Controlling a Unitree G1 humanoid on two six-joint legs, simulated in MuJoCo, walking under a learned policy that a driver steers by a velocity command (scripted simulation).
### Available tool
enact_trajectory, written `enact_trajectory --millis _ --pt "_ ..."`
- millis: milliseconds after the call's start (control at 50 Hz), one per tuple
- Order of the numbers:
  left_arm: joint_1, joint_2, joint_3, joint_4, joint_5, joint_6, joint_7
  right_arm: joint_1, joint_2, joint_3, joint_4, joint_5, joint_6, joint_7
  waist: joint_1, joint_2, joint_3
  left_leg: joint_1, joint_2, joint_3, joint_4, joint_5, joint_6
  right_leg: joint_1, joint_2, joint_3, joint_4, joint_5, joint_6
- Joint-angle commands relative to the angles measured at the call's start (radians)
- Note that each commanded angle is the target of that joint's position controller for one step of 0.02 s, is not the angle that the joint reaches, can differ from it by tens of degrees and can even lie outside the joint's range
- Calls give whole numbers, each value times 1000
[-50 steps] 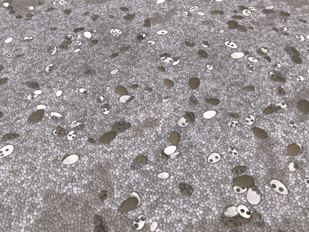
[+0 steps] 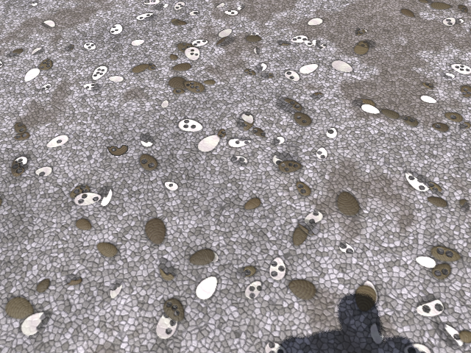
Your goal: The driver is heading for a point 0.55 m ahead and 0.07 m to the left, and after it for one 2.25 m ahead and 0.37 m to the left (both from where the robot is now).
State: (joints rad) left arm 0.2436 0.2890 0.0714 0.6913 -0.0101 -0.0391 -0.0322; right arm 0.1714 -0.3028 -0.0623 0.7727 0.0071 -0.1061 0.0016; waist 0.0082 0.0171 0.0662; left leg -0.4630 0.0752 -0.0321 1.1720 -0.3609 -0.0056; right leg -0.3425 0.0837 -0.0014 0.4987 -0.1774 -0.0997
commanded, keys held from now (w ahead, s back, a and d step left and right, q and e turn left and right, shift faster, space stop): w+e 0.10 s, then w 0.42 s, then q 0.48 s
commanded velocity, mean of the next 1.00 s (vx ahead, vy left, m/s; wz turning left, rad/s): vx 0.36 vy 0.00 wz -0.03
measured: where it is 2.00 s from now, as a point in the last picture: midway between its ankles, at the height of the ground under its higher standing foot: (252, 328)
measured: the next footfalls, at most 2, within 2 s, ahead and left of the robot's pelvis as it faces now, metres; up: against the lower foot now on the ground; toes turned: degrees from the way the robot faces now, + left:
left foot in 0.34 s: +0.39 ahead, +0.13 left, +0.00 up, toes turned -9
right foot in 0.80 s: +0.59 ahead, -0.12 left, +0.00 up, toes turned +0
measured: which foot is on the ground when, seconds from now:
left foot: up 0.00-0.32, down 0.34-0.80, up 0.82-1.00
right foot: down 0.00-0.36, up 0.38-0.78, down 0.80-1.00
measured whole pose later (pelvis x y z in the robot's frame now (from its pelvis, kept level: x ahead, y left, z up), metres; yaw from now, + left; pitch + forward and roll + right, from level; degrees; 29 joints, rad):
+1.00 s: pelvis +0.46 -0.01 +0.00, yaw +3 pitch +2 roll +0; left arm 0.08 0.24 0.04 0.69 0.03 -0.02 0.02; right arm 0.24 -0.33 -0.08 0.76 0.02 0.05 -0.04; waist -0.02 0.03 0.05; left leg -0.53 0.02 -0.03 1.12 -0.47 -0.08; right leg -0.37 -0.02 -0.06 0.45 -0.11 -0.02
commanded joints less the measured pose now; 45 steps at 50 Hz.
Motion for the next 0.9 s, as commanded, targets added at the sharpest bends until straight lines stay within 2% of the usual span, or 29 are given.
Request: enact_trajectory --millis 20,80,120,160,240,300,320,340,360,380,400,420,440,460,480,520,580,600,640,680,720,760,780,800,820,840,860,880,900 --pt "-15 130 33 -84 6 -26 16 21 -109 -31 -65 -19 -1 -3 -26 -58 -122 -157 45 -42 -89 77 -19 188 -262 361 -271 205 -200" --pt "29 161 42 -66 -1 -27 37 -66 -73 -18 -91 -24 12 -5 -5 -51 -82 -175 18 -27 -275 225 -60 137 -224 287 -282 250 -183" --pt "49 158 41 -53 -5 -22 44 -129 -52 -8 -103 -20 10 1 21 -75 -70 -140 -7 -22 -434 361 -67 121 -189 243 -277 193 -148" --pt "79 151 38 -35 -6 -21 47 -185 -39 1 -112 -13 3 13 52 -93 -60 -82 -29 -7 -551 469 -64 108 -183 226 -277 138 -125" --pt "146 147 36 9 -9 -19 45 -250 -66 -2 -136 -2 -13 32 83 -100 -34 -91 -37 -20 -648 459 -26 217 -242 286 -219 112 -117" --pt "150 155 40 26 -5 -8 48 -213 -93 -12 -136 -2 -22 38 56 -134 -30 -61 -48 -7 -683 330 22 306 -284 332 -156 222 -97" --pt "133 155 39 25 -5 -4 48 -153 -105 -20 -121 -4 -25 35 19 -142 -52 19 -67 19 -713 309 45 314 -269 320 -98 343 -82" --pt "122 133 30 20 -2 -2 47 -43 -136 -37 -90 -11 -29 30 -34 -125 -129 184 -68 25 -725 334 78 297 -215 279 34 467 -57" --pt "115 99 13 -2 11 -1 47 120 -184 -50 -70 -24 -30 25 -104 -51 -280 456 72 -124 -685 358 146 164 -154 225 294 343 -20" --pt "258 28 -7 -6 -10 -15 46 233 -259 -74 -29 -26 -19 29 -67 247 -410 810 276 -565 -759 138 312 -217 8 129 657 -153 67" --pt "234 89 -3 4 -17 -25 45 247 -169 -51 -19 7 -15 38 -92 230 -376 819 303 -741 -874 -95 311 -370 -8 195 774 -392 70" --pt "124 146 13 -13 -27 -29 42 184 -121 -35 -27 12 -10 34 -102 128 -221 695 275 -607 -890 -137 265 -435 -59 190 812 -318 66" --pt "52 139 9 -31 -19 -33 42 123 -107 -27 -41 -1 -2 30 -83 52 -148 570 235 -489 -903 -58 237 -418 -107 141 782 -241 65" --pt "6 127 11 -42 -1 -37 40 85 -84 -17 -41 -9 3 30 -63 19 -77 458 191 -402 -935 43 228 -402 -140 117 710 -185 67" --pt "19 116 13 -42 2 -36 38 67 -73 -11 -41 -19 0 27 -32 60 -73 396 169 -353 -952 127 225 -350 -171 115 662 -142 70" --pt "49 83 7 -29 0 -30 35 69 -67 -8 -32 -12 -4 26 -14 87 -81 348 137 -276 -985 238 232 -298 -186 93 598 -121 84" --pt "-19 44 -6 -58 23 -31 44 75 -112 -16 -12 -5 1 15 -5 55 -60 295 121 -169 -968 697 248 -270 -172 49 415 -76 128" --pt "-38 29 -12 -61 25 -35 43 79 -123 -20 -5 -3 8 10 -8 54 -74 287 98 -126 -949 783 233 -232 -158 39 339 -20 136" --pt "-92 22 -16 -64 21 -38 39 110 -140 -27 11 6 24 0 -32 65 -98 280 61 -79 -921 822 202 -158 -117 24 203 123 144" --pt "-148 36 -11 -75 14 -37 35 147 -152 -31 25 15 42 -8 -50 74 -106 300 58 -94 -886 774 187 -128 -83 32 118 198 146" --pt "-186 53 -5 -88 13 -37 32 162 -154 -34 30 21 59 -16 -53 82 -104 325 72 -143 -836 707 175 -112 -69 56 53 189 137" --pt "-156 85 9 -82 17 -42 30 138 -153 -38 19 24 71 -25 -23 95 -115 337 80 -206 -768 620 150 -51 -70 78 -16 184 114" --pt "-104 98 17 -65 22 -48 31 108 -145 -37 6 25 75 -28 12 87 -132 316 57 -210 -707 580 126 35 -74 68 -79 249 93" --pt "-54 136 28 -57 36 -53 39 111 -111 -28 -9 17 73 -27 28 45 -182 259 -3 -190 -596 498 86 180 -141 98 -108 411 54" --pt "25 205 41 -63 55 -47 53 138 -46 -7 -40 -12 67 -24 35 -135 -304 74 -97 -122 -334 108 33 439 -365 270 -26 824 -34" --pt "29 191 36 -67 48 -24 49 311 -19 8 -27 2 66 -20 -12 -329 -449 -102 -158 -73 -99 -411 -8 602 -572 489 -5 899 -200" --pt "7 132 26 -74 28 -7 47 306 -117 -17 -2 16 82 -20 4 -218 -426 -137 -99 -91 8 -350 -30 512 -529 497 -65 626 -195" --pt "-42 92 13 -79 20 2 50 219 -145 -32 -17 22 102 -27 7 -158 -310 -189 -73 -61 52 -278 -48 421 -462 397 -98 434 -155" --pt "-99 79 6 -76 22 9 51 187 -136 -36 -21 21 126 -37 -8 -126 -240 -192 -46 -49 50 -215 -64 314 -416 326 -139 297 -132"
